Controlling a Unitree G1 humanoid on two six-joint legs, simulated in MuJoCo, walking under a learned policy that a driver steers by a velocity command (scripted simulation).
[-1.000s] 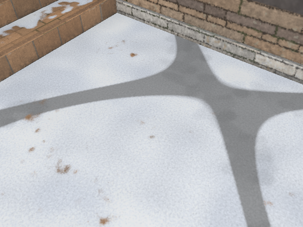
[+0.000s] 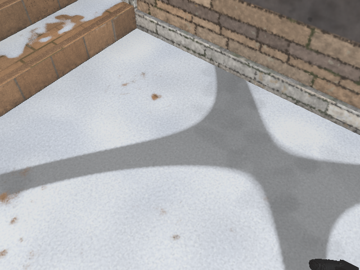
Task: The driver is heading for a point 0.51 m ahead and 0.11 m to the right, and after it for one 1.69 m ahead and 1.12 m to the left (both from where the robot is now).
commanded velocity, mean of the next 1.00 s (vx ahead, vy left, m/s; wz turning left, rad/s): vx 0.50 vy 0.00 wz -0.08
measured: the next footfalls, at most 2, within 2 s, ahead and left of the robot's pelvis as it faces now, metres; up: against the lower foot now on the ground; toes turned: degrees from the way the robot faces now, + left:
left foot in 0.12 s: +0.24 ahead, +0.14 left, +0.00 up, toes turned +2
right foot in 0.68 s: +0.52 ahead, -0.12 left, +0.00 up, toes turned -14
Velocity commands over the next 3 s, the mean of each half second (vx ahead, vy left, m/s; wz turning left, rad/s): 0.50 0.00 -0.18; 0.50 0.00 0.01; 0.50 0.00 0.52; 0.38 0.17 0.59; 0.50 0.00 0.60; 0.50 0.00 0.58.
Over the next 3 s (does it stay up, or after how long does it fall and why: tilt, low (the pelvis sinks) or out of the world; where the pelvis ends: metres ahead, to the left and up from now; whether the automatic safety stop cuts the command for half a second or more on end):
stays up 1.31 0.55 0.00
